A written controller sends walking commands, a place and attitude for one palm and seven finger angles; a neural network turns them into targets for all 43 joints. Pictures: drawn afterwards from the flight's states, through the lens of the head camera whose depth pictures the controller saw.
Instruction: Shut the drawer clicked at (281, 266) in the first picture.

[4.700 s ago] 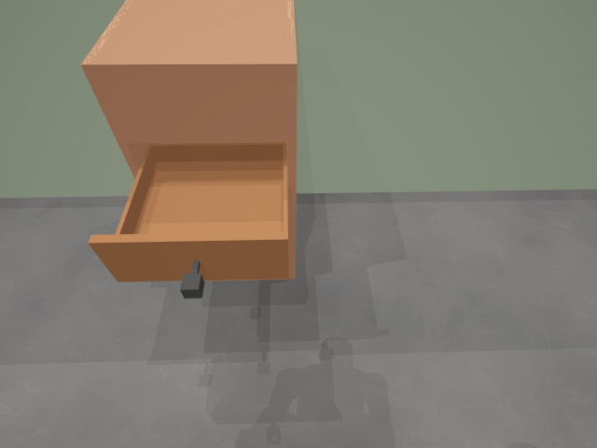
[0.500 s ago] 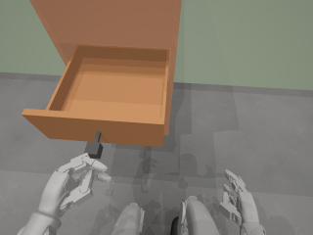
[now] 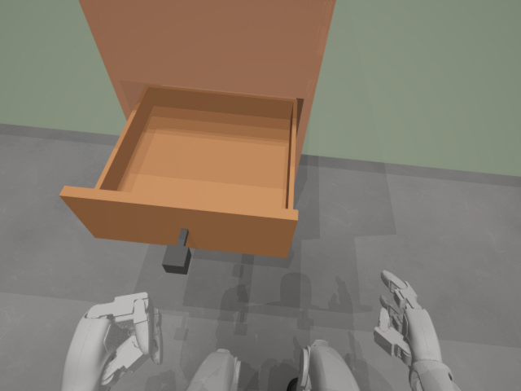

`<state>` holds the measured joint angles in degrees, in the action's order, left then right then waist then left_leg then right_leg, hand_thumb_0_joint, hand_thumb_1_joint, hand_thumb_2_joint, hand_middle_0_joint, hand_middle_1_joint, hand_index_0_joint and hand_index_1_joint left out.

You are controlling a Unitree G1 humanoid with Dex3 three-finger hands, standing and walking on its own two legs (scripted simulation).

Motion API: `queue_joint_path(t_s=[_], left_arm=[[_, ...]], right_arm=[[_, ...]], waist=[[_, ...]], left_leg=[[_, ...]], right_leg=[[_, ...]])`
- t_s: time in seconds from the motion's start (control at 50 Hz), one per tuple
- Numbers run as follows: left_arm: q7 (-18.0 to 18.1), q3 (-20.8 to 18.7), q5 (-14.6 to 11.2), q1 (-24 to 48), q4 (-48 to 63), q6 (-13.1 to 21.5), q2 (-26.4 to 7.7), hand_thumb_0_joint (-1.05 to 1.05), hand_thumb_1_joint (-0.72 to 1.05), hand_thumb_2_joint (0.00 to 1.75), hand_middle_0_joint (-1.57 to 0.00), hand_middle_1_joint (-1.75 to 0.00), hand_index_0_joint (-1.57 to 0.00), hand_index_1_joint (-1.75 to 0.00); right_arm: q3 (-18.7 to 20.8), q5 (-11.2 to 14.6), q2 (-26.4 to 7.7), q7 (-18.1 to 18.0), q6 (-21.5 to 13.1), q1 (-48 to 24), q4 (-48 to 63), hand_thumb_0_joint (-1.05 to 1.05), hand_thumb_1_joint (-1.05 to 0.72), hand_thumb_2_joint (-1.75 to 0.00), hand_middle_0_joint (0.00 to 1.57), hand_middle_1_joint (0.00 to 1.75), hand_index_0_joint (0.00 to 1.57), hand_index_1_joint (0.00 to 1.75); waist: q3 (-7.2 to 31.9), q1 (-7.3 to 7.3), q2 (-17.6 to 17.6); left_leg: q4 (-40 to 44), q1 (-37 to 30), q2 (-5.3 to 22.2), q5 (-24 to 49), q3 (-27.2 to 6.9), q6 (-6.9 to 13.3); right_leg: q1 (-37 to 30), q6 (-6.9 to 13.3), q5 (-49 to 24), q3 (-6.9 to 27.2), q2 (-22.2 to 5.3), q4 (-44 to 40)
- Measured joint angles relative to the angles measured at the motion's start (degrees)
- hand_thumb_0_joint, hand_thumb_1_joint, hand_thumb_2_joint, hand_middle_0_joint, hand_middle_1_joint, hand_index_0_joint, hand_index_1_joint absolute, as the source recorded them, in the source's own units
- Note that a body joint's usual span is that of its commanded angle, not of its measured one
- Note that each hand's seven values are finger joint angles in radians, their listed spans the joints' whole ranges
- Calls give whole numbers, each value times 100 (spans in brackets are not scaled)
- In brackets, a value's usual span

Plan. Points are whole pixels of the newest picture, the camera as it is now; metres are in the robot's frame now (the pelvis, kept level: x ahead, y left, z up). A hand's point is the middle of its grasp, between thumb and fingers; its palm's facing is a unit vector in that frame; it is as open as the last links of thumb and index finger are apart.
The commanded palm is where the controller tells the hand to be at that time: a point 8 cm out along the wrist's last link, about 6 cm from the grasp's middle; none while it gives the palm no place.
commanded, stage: raise the hand and make a fist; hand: left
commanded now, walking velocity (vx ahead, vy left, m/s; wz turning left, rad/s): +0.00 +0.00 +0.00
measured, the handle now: (179, 249) +0.35 +0.17 -0.05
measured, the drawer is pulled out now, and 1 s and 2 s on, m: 0.30 0.30 0.30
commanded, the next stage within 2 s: bring the fist close to the handle in 0.64 s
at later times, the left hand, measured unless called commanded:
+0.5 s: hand (167, 352) +0.17 +0.13 +0.06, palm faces -0.04 -1.00 +0.02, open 3.3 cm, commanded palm +0.12 +0.18 +0.05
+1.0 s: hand (173, 347) +0.18 +0.13 +0.02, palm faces -0.02 -1.00 -0.02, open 3.3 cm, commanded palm +0.15 +0.18 +0.03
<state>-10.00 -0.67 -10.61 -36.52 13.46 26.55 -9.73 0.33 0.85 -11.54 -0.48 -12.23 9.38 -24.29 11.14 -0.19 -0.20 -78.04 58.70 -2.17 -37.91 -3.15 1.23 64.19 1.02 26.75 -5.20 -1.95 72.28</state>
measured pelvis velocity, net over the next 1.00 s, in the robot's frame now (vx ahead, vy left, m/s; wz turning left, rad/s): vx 0.01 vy -0.01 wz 0.00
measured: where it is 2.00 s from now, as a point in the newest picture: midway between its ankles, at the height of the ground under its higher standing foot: outside the picture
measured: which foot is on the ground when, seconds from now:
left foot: down 0.00-1.00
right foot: down 0.00-1.00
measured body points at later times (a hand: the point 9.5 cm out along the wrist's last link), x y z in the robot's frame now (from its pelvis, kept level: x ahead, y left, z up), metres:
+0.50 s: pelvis +0.02 +0.01 -0.01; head +0.10 +0.03 +0.44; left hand +0.17 +0.18 +0.06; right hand +0.24 -0.20 -0.06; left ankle +0.00 +0.10 -0.61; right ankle +0.08 -0.12 -0.61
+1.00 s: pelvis +0.01 -0.01 -0.02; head +0.10 +0.00 +0.42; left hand +0.18 +0.18 +0.03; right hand +0.24 -0.23 -0.07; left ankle +0.00 +0.10 -0.61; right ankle +0.08 -0.12 -0.61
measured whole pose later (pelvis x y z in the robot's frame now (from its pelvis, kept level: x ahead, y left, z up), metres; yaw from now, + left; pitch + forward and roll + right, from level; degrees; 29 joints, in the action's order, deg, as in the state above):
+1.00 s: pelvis +0.01 -0.01 -0.02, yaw +0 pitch +22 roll -2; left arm -8.3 0.8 -8.3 -38.7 11.8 28.9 -9.9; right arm 0.5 0.4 -11.5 -0.2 -8.7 9.5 -23.2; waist 12.2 0.3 0.0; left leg -82.2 64.1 -1.6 -40.5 -3.9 0.1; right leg 70.1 2.2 29.5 -6.0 -1.6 77.1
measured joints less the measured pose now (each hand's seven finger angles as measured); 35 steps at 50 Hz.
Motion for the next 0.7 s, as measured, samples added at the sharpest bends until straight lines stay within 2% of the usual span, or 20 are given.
queue_joint_path(t_s=[0.1,0.16,0.22,0.36,0.56,0.7], left_arm=[[98,279,199,-255,200,-351,117,1,91,90,-135,-154,-135,-154],[124,516,339,-487,295,-443,126,1,91,90,-137,-157,-137,-157],[249,641,437,-672,388,-359,120,1,91,90,-138,-158,-138,-158],[505,615,511,-831,609,-2,176,1,91,90,-139,-159,-140,-159],[374,672,547,-957,766,-195,108,1,91,90,-140,-160,-140,-160],[425,464,399,-1064,656,6,100,1,91,90,-140,-160,-140,-160]], right_arm=[[-174,-2,108,81,218,60,209,2,-91,-89,20,30,20,30],[-211,-30,118,107,284,113,308,2,-91,-89,20,30,20,30],[-187,-76,106,131,317,160,362,2,-90,-89,20,30,20,30],[-79,-116,51,212,386,170,289,2,-91,-89,20,30,20,30],[-9,-42,98,177,560,180,321,2,-91,-89,20,30,20,30],[23,-46,80,128,503,161,307,2,-91,-89,20,30,20,30]], waist=[[38,-15,-42],[30,-21,-28],[23,-40,-6],[26,-82,-19],[22,-45,-30],[61,-58,-28]], left_leg=[[122,-137,-30,6,19,68],[147,-158,-45,-5,37,98],[95,-107,-52,-48,46,115],[-134,96,-52,-182,38,120],[-125,132,-28,-197,50,77],[-83,122,-10,-171,-4,15]], right_leg=[[-159,-70,-6,24,-22,-142],[-180,-98,5,43,-34,-168],[-128,-109,43,51,-40,-120],[79,-126,161,42,-44,96],[156,-83,191,54,-21,144],[149,-16,195,1,-10,134]])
